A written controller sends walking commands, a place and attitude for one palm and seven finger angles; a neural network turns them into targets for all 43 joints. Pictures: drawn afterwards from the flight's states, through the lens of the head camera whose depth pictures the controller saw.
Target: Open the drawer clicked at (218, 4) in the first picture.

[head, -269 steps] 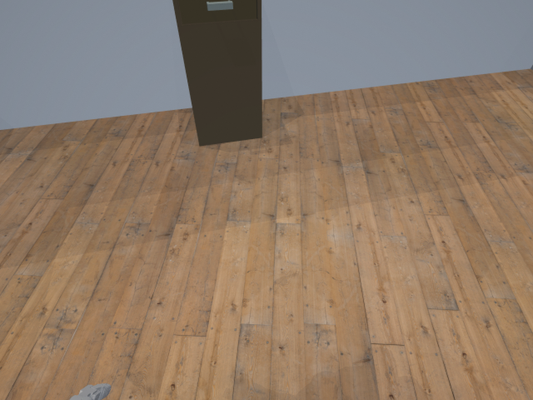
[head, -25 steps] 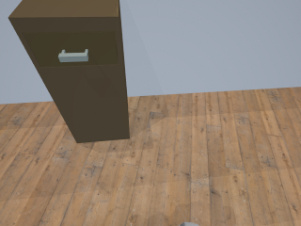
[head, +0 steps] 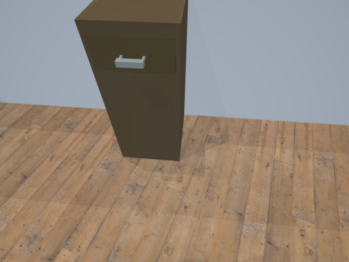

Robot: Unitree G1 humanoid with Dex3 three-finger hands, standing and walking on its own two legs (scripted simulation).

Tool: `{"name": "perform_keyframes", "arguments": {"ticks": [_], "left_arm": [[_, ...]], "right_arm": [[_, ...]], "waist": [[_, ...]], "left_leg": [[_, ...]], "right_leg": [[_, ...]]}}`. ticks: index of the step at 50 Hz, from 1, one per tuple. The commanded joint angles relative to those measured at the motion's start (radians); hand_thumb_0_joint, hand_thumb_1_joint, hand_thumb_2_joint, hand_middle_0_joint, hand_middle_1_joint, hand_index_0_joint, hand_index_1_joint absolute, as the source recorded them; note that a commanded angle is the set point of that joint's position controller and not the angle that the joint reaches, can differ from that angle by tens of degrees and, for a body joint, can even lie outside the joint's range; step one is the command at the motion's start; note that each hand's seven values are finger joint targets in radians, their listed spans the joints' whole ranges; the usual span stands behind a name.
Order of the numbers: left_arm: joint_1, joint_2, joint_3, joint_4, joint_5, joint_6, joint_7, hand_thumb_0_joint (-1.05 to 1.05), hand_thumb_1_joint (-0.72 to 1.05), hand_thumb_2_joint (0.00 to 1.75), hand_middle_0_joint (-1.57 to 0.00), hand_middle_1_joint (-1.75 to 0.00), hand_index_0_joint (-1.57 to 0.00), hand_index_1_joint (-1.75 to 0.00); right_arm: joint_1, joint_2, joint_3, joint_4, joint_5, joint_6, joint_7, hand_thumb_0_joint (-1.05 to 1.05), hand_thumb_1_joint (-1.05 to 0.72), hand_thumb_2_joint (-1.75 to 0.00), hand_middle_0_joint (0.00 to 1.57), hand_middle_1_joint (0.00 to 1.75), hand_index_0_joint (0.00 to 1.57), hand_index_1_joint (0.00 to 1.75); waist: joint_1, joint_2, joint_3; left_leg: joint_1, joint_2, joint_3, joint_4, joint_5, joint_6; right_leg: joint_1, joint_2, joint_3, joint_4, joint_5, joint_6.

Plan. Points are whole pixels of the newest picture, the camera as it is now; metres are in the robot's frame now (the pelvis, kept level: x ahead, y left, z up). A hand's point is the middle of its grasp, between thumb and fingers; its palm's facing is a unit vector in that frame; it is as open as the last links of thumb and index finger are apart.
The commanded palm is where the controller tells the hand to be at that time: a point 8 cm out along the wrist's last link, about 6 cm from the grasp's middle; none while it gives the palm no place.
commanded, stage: take the last steps up to it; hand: left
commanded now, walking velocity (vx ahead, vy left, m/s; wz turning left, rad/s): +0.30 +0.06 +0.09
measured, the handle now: (131, 60) +0.82 +0.25 +0.01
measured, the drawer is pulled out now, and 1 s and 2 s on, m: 0.00 0.00 0.00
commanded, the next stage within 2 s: come to a stop and stand still in 0.82 s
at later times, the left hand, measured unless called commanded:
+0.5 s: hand (99, 239) +0.20 +0.24 -0.17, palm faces +0.01 -0.98 -0.20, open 7.4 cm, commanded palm none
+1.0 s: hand (106, 223) +0.25 +0.24 -0.19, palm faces +0.12 -0.98 -0.17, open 7.3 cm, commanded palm none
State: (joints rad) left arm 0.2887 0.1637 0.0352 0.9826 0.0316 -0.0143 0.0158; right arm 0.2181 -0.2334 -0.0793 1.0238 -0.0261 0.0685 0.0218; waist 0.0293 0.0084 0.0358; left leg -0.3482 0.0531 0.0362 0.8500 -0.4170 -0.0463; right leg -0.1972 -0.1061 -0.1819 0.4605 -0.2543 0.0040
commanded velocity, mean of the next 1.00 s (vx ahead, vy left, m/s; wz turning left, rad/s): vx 0.19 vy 0.00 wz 0.00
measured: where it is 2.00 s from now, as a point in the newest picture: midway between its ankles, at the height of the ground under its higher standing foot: outside the picture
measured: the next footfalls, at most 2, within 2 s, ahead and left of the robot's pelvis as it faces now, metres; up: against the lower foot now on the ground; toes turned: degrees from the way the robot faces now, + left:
left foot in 0.12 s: +0.02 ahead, +0.15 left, +0.00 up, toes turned +7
right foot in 0.56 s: +0.28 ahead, -0.07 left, +0.00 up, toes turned -7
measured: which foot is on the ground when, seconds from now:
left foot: up 0.00-0.10, down 0.12-0.58, up 0.60-0.96, down 0.98-1.00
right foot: down 0.00-0.12, up 0.14-0.54, down 0.56-1.00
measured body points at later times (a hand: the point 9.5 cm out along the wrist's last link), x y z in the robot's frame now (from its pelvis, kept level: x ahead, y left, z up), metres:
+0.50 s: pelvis +0.12 +0.05 -0.01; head +0.14 +0.04 +0.44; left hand +0.20 +0.29 -0.16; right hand +0.03 -0.16 -0.16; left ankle -0.02 +0.14 -0.74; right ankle +0.22 -0.07 -0.72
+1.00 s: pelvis +0.28 +0.06 -0.01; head +0.29 +0.08 +0.44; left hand +0.24 +0.29 -0.18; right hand +0.37 -0.17 -0.15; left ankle +0.34 +0.18 -0.75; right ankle +0.24 -0.06 -0.74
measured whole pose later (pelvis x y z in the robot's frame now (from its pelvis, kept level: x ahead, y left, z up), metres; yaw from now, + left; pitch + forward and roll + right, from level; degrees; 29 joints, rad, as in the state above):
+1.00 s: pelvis +0.28 +0.06 -0.01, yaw +1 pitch -1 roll -2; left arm 0.34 0.16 0.04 1.12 0.02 -0.02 0.01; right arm 0.18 -0.17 -0.04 1.05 -0.02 -0.05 0.00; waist 0.04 0.01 0.03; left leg -0.33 0.09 0.09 0.55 -0.18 0.00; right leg -0.14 -0.03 -0.15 0.50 -0.33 0.01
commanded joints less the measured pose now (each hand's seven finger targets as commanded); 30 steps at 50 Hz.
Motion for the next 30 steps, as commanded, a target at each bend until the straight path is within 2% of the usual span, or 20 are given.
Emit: {"name": "perform_keyframes", "arguments": {"ticks": [1, 3, 4, 5, 6, 7, 8, 10, 11, 13, 14, 17, 22, 24, 25, 26, 27, 28, 29, 30], "left_arm": [[0.093, 0.223, 0.060, 0.009, 0.007, -0.021, 0.004, 0.00, 0.90, 0.90, -0.20, -0.30, -0.20, -0.30], [0.048, 0.220, 0.057, 0.013, -0.001, -0.013, -0.001, 0.00, 0.90, 0.90, -0.20, -0.30, -0.20, -0.30], [0.023, 0.200, 0.051, 0.014, -0.012, -0.009, -0.004, 0.00, 0.90, 0.90, -0.20, -0.30, -0.20, -0.30], [0.017, 0.144, 0.040, -0.001, -0.020, -0.004, -0.010, 0.00, 0.90, 0.90, -0.20, -0.30, -0.20, -0.30], [-0.038, 0.087, 0.022, -0.036, -0.015, -0.006, -0.017, 0.00, 0.90, 0.90, -0.20, -0.30, -0.20, -0.30], [-0.110, 0.099, 0.021, -0.060, -0.006, -0.008, -0.015, 0.00, 0.90, 0.90, -0.20, -0.30, -0.20, -0.30], [-0.122, 0.105, 0.027, -0.047, 0.003, -0.005, -0.016, 0.00, 0.90, 0.90, -0.20, -0.30, -0.20, -0.30], [-0.115, 0.099, 0.025, -0.014, -0.002, -0.006, -0.030, 0.00, 0.90, 0.90, -0.20, -0.30, -0.20, -0.30], [-0.077, 0.098, 0.024, 0.006, -0.005, -0.009, -0.035, 0.00, 0.90, 0.90, -0.20, -0.30, -0.20, -0.30], [-0.061, 0.087, 0.018, 0.019, -0.007, -0.007, -0.036, 0.00, 0.90, 0.90, -0.20, -0.30, -0.20, -0.30], [-0.064, 0.084, 0.018, 0.020, -0.008, -0.005, -0.035, 0.00, 0.90, 0.90, -0.20, -0.30, -0.20, -0.30], [-0.113, 0.077, 0.015, 0.005, -0.010, -0.002, -0.034, 0.00, 0.90, 0.90, -0.20, -0.30, -0.20, -0.30], [-0.214, 0.064, 0.016, -0.038, -0.014, -0.006, -0.035, 0.00, 0.90, 0.90, -0.20, -0.30, -0.20, -0.30], [-0.202, 0.063, 0.020, -0.038, -0.015, -0.012, -0.035, 0.00, 0.90, 0.90, -0.20, -0.30, -0.20, -0.30], [-0.162, 0.068, 0.023, -0.026, -0.014, -0.015, -0.034, 0.00, 0.90, 0.90, -0.20, -0.30, -0.20, -0.30], [-0.083, 0.083, 0.029, -0.002, -0.012, -0.023, -0.032, 0.00, 0.90, 0.90, -0.20, -0.30, -0.20, -0.30], [0.056, 0.111, 0.040, 0.039, -0.007, -0.034, -0.028, 0.00, 0.90, 0.90, -0.20, -0.30, -0.20, -0.30], [0.197, 0.192, 0.062, 0.079, 0.002, -0.050, -0.017, 0.00, 0.90, 0.90, -0.20, -0.30, -0.20, -0.30], [0.277, 0.280, 0.081, 0.097, -0.009, -0.052, -0.010, 0.00, 0.90, 0.90, -0.20, -0.30, -0.20, -0.30], [0.236, 0.271, 0.077, 0.088, -0.026, -0.046, -0.005, 0.00, 0.90, 0.90, -0.20, -0.30, -0.20, -0.30]], "right_arm": [[-0.084, -0.020, 0.010, -0.108, 0.010, -0.058, 0.007, 0.00, -0.90, -0.90, 0.20, 0.30, 0.20, 0.30], [0.018, -0.011, 0.019, -0.067, 0.009, -0.072, 0.001, 0.00, -0.90, -0.90, 0.20, 0.30, 0.20, 0.30], [0.091, -0.033, 0.016, -0.040, 0.011, -0.082, -0.007, 0.00, -0.90, -0.90, 0.20, 0.30, 0.20, 0.30], [0.159, -0.101, 0.001, -0.017, 0.007, -0.091, -0.018, 0.00, -0.90, -0.90, 0.20, 0.30, 0.20, 0.30], [0.226, -0.184, -0.018, -0.009, 0.004, -0.088, -0.026, 0.00, -0.90, -0.90, 0.20, 0.30, 0.20, 0.30], [0.254, -0.192, -0.016, 0.001, -0.001, -0.083, -0.032, 0.00, -0.90, -0.90, 0.20, 0.30, 0.20, 0.30], [0.217, -0.146, -0.003, 0.005, -0.002, -0.089, -0.035, 0.00, -0.90, -0.90, 0.20, 0.30, 0.20, 0.30], [0.149, -0.091, 0.018, -0.004, 0.001, -0.103, -0.043, 0.00, -0.90, -0.90, 0.20, 0.30, 0.20, 0.30], [0.129, -0.074, 0.024, -0.003, 0.004, -0.112, -0.044, 0.00, -0.90, -0.90, 0.20, 0.30, 0.20, 0.30], [0.154, -0.070, 0.026, 0.010, 0.006, -0.127, -0.048, 0.00, -0.90, -0.90, 0.20, 0.30, 0.20, 0.30], [0.171, -0.068, 0.023, 0.019, 0.008, -0.131, -0.049, 0.00, -0.90, -0.90, 0.20, 0.30, 0.20, 0.30], [0.212, -0.063, 0.022, 0.048, 0.009, -0.137, -0.052, 0.00, -0.90, -0.90, 0.20, 0.30, 0.20, 0.30], [0.241, -0.056, 0.022, 0.084, 0.001, -0.134, -0.053, 0.00, -0.90, -0.90, 0.20, 0.30, 0.20, 0.30], [0.235, -0.063, 0.020, 0.090, -0.002, -0.133, -0.053, 0.00, -0.90, -0.90, 0.20, 0.30, 0.20, 0.30], [0.233, -0.065, 0.020, 0.095, 0.000, -0.132, -0.054, 0.00, -0.90, -0.90, 0.20, 0.30, 0.20, 0.30], [0.239, -0.063, 0.020, 0.100, 0.004, -0.132, -0.053, 0.00, -0.90, -0.90, 0.20, 0.30, 0.20, 0.30], [0.223, -0.065, 0.021, 0.098, 0.012, -0.135, -0.052, 0.00, -0.90, -0.90, 0.20, 0.30, 0.20, 0.30], [0.233, -0.035, 0.023, 0.082, 0.022, -0.140, -0.044, 0.00, -0.90, -0.90, 0.20, 0.30, 0.20, 0.30], [0.266, 0.002, 0.027, 0.054, 0.028, -0.143, -0.042, 0.00, -0.90, -0.90, 0.20, 0.30, 0.20, 0.30], [0.202, -0.019, 0.022, 0.043, 0.029, -0.134, -0.045, 0.00, -0.90, -0.90, 0.20, 0.30, 0.20, 0.30]], "waist": [[0.037, -0.180, -0.008], [-0.014, -0.157, -0.028], [-0.048, -0.080, -0.048], [-0.080, 0.122, -0.072], [-0.116, 0.332, -0.036], [-0.134, 0.253, 0.046], [-0.116, 0.200, 0.077], [-0.079, 0.161, 0.153], [-0.056, 0.142, 0.132], [-0.043, 0.102, 0.106], [-0.041, 0.099, 0.092], [-0.048, 0.091, 0.084], [-0.065, 0.106, 0.128], [-0.052, 0.106, 0.124], [-0.031, 0.097, 0.110], [0.005, 0.054, 0.059], [0.070, 0.021, -0.008], [0.117, -0.112, -0.129], [0.102, -0.275, -0.234], [0.103, -0.152, -0.174]], "left_leg": [[-0.049, 0.001, 0.040, -0.191, -0.055, 0.021], [0.161, -0.035, 0.092, -0.391, 0.064, 0.029], [0.307, -0.027, 0.081, -0.491, 0.125, 0.033], [0.448, 0.119, -0.118, -0.561, 0.045, 0.081], [0.485, 0.302, -0.358, -0.651, -0.023, 0.165], [0.410, 0.355, -0.405, -0.686, -0.028, 0.234], [0.347, 0.323, -0.352, -0.697, -0.044, 0.232], [0.275, 0.263, -0.265, -0.700, 0.092, 0.213], [0.287, 0.245, -0.211, -0.692, 0.194, 0.206], [0.330, 0.213, -0.147, -0.664, 0.427, 0.210], [0.347, 0.208, -0.121, -0.656, 0.490, 0.213], [0.386, 0.202, -0.090, -0.647, 0.572, 0.214], [0.355, 0.219, -0.072, -0.622, 0.578, 0.206], [0.331, 0.219, -0.060, -0.580, 0.638, 0.198], [0.312, 0.211, -0.043, -0.524, 0.724, 0.191], [0.297, 0.184, -0.026, -0.420, 0.811, 0.175], [0.230, 0.146, 0.008, -0.253, 0.800, 0.144], [0.042, 0.065, 0.064, 0.022, 0.570, 0.099], [-0.142, -0.068, 0.072, 0.338, -0.120, 0.060], [-0.192, -0.026, -0.036, 0.463, -0.158, 0.077]], "right_leg": [[0.105, -0.270, 0.296, -0.228, -0.118, -0.141], [-0.007, -0.195, 0.201, -0.158, -0.148, -0.089], [-0.100, -0.147, 0.138, -0.078, -0.172, -0.049], [-0.261, -0.063, 0.056, 0.111, -0.199, 0.003], [-0.443, 0.025, -0.016, 0.337, -0.301, 0.041], [-0.502, 0.014, 0.060, 0.467, -0.319, 0.021], [-0.495, -0.017, 0.104, 0.530, -0.266, 0.010], [-0.491, -0.035, 0.132, 0.598, -0.140, 0.013], [-0.470, -0.040, 0.130, 0.601, -0.095, 0.019], [-0.454, -0.028, 0.114, 0.581, -0.061, 0.034], [-0.447, -0.025, 0.110, 0.559, -0.049, 0.037], [-0.447, -0.016, 0.098, 0.472, -0.015, 0.037], [-0.379, 0.000, 0.083, 0.281, 0.012, 0.011], [-0.286, 0.029, 0.060, 0.214, 0.000, -0.009], [-0.208, 0.054, 0.045, 0.184, 0.007, -0.021], [-0.086, 0.085, 0.028, 0.129, 0.037, -0.034], [0.104, 0.082, 0.048, 0.073, 0.103, -0.048], [0.350, -0.102, 0.269, 0.039, 0.167, -0.119], [0.469, -0.359, 0.643, -0.095, 0.342, -0.239], [0.391, -0.368, 0.645, -0.149, 0.275, -0.277]]}}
